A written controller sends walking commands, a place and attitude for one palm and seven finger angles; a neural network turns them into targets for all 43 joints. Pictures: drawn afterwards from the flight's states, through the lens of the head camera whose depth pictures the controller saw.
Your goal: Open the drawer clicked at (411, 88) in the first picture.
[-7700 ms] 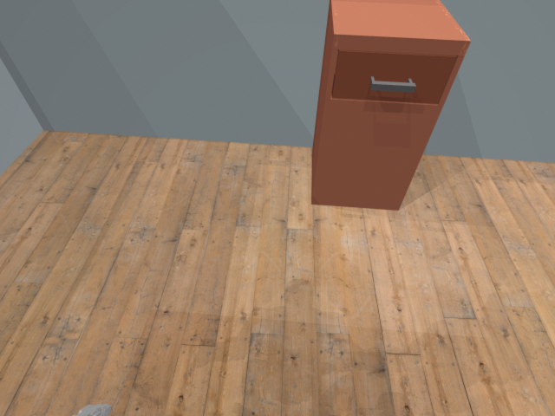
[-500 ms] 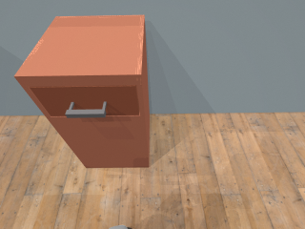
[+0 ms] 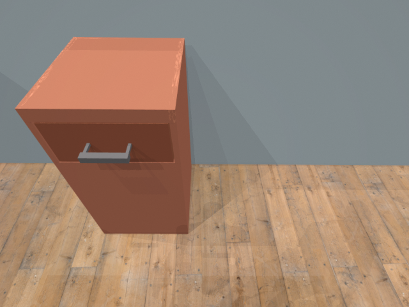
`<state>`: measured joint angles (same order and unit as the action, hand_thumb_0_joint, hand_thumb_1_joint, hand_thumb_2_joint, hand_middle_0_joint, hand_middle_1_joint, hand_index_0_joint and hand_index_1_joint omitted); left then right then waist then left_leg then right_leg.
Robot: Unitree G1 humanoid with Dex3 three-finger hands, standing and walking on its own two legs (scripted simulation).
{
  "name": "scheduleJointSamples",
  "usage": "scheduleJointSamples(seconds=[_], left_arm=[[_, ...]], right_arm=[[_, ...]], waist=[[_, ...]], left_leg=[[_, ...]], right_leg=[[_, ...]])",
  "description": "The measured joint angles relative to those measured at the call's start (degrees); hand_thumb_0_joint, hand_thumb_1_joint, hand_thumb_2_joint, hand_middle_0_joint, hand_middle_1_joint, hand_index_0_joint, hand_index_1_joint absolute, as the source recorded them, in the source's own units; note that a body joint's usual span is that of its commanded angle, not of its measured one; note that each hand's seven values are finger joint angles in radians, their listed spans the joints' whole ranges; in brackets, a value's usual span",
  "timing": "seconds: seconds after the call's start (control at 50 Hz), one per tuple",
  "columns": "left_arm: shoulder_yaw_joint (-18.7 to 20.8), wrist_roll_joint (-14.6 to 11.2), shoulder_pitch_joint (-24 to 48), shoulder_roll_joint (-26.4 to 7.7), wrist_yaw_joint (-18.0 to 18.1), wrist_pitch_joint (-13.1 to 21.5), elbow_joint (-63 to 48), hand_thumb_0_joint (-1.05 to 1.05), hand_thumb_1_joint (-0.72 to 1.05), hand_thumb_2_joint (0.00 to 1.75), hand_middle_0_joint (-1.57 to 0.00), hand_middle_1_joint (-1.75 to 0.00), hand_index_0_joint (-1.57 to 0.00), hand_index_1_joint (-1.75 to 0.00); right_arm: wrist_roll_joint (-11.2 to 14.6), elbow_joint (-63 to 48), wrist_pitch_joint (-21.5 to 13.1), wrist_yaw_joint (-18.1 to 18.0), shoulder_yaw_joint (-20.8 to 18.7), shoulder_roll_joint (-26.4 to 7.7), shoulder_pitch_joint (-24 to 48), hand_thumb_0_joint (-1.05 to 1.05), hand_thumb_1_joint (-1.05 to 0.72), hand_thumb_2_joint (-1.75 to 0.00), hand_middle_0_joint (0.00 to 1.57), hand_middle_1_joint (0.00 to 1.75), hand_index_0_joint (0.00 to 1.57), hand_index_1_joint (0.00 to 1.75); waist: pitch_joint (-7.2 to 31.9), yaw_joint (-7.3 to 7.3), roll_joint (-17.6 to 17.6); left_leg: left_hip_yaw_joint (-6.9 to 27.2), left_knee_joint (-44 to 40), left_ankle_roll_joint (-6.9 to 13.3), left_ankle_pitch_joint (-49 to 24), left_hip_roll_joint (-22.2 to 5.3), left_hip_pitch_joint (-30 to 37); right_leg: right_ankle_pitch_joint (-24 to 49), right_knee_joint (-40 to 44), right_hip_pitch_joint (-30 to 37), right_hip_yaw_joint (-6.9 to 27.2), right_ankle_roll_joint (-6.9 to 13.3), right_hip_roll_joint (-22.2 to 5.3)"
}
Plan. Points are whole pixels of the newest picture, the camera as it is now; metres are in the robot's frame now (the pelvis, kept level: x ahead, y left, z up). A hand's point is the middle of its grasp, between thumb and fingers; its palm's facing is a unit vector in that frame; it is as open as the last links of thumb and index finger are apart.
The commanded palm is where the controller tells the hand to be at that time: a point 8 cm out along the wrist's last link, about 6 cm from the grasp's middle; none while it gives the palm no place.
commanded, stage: come to a stop and stand still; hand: left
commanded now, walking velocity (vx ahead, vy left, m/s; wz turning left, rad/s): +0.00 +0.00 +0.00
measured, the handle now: (106, 152) +0.55 +0.34 -0.09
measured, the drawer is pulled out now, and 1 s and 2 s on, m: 0.00 0.00 0.00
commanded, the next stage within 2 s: look again from close up in 0.04 s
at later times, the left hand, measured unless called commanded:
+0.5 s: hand out of the picture -0.01 +0.20 -0.18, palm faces +0.03 -0.98 -0.18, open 7.4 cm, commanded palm none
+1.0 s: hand out of the picture -0.02 +0.21 -0.19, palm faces +0.07 -0.98 -0.16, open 7.4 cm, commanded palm none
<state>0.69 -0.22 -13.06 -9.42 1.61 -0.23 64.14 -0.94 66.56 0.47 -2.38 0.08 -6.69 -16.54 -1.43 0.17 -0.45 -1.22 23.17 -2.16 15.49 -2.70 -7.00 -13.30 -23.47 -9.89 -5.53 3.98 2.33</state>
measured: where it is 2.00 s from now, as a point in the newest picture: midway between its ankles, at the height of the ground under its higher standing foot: outside the picture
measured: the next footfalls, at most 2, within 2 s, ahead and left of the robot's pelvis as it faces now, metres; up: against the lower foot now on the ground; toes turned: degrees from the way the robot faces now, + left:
right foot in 1.32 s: +0.07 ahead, -0.03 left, +0.00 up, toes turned -6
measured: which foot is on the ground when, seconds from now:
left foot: down 0.00-1.00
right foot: down 0.00-1.00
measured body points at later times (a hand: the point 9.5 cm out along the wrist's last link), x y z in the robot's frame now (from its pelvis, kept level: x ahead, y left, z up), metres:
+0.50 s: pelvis -0.01 +0.03 +0.00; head -0.02 +0.03 +0.45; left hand -0.01 +0.25 -0.16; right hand -0.02 -0.18 -0.17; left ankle -0.03 +0.14 -0.74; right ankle +0.00 -0.07 -0.74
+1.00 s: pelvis +0.01 +0.05 -0.01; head +0.02 +0.06 +0.44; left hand -0.02 +0.26 -0.17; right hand -0.02 -0.17 -0.17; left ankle -0.03 +0.14 -0.74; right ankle +0.00 -0.07 -0.74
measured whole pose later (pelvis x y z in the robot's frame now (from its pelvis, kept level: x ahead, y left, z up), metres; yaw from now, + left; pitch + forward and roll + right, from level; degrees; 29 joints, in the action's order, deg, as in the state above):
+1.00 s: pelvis +0.01 +0.05 -0.01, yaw +0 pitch +0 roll +0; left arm 1.1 1.0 -19.9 -6.8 1.7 0.6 62.4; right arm -1.3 63.3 0.1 -1.5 0.6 -8.5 -19.8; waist -0.8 -0.5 -0.3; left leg -2.5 33.3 2.5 21.4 1.5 -11.8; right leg -18.7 -33.0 -14.1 -4.2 0.0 -2.0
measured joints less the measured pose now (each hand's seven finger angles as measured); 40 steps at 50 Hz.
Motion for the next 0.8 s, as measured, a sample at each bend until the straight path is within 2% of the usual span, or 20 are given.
scheduleJointSamples(seconds=[0.14,0.22,0.26,0.34,0.46,0.62,0.8], left_arm=[[-0.49,0.17,-3.13,1.75,-0.1,0.1,1.43,0.01,0.92,0.9,-0.2,-0.3,-0.2,-0.29],[-1.1,0.96,-5.09,3.42,1.08,2.22,0.26,0.01,0.91,0.9,-0.2,-0.3,-0.2,-0.29],[-1.33,0.98,-5.88,3.89,0.89,2.27,-0.03,0.01,0.91,0.9,-0.2,-0.3,-0.2,-0.29],[-1.45,0.75,-6.0,3.48,0.52,1.52,0.21,0.01,0.91,0.9,-0.2,-0.3,-0.2,-0.29],[-1.58,0.59,-5.32,2.1,0.24,1.23,-0.32,0.01,0.91,0.9,-0.2,-0.3,-0.2,-0.29],[-1.49,0.56,-4.72,1.23,0.05,1.07,-1.01,0.01,0.91,0.9,-0.2,-0.3,-0.2,-0.29],[-1.52,0.63,-5.25,2.18,0.0,1.02,-0.35,0.01,0.91,0.9,-0.2,-0.3,-0.2,-0.29]], right_arm=[[-0.07,-0.42,-0.27,0.06,0.16,0.18,-0.42,0.0,-0.91,-0.9,0.2,0.3,0.2,0.3],[0.26,-3.22,-0.29,0.51,-0.26,-1.45,-0.41,0.01,-0.92,-0.9,0.2,0.3,0.2,0.3],[0.2,-4.71,-0.72,0.61,-0.52,-2.27,-0.93,0.01,-0.92,-0.9,0.2,0.3,0.2,0.3],[-0.11,-5.37,-1.45,0.59,-0.11,-2.14,-1.79,0.01,-0.92,-0.9,0.2,0.3,0.2,0.3],[-0.25,-4.66,-1.71,0.46,1.04,-1.34,-2.66,0.01,-0.92,-0.9,0.2,0.3,0.2,0.3],[-0.27,-3.34,-1.95,0.58,1.71,-0.55,-3.34,0.01,-0.92,-0.9,0.2,0.3,0.2,0.3],[-0.14,-1.81,-2.2,0.42,1.68,-0.48,-3.35,0.0,-0.91,-0.9,0.2,0.3,0.2,0.3]], waist=[[0.3,-0.12,-0.92],[-0.36,0.01,-2.47],[-0.14,0.6,-3.23],[0.92,0.63,-1.91],[2.07,0.2,-0.82],[1.93,0.13,-0.27],[0.88,0.04,0.02]], left_leg=[[-0.17,-1.18,0.09,-0.66,0.0,0.44],[0.51,7.96,1.7,3.98,-0.47,-4.81],[0.67,7.34,2.25,2.57,-0.39,-5.02],[-0.01,7.36,1.97,2.96,1.11,-4.17],[-0.87,5.45,2.91,2.11,2.44,-2.82],[-1.52,3.76,3.72,1.17,3.45,-2.57],[-1.93,3.29,4.12,1.35,3.85,-2.15]], right_leg=[[0.71,1.24,0.43,0.16,-0.01,0.07],[0.64,-0.51,-1.68,-0.2,-0.17,0.62],[-0.43,-2.57,-2.5,-0.61,-0.27,0.58],[-1.85,-4.96,-2.75,0.01,-1.32,-1.09],[-1.65,-4.88,-2.37,0.88,-2.21,-2.34],[-1.11,-4.37,-2.77,1.59,-3.02,-3.28],[-1.46,-4.45,-2.71,2.03,-3.45,-3.64]])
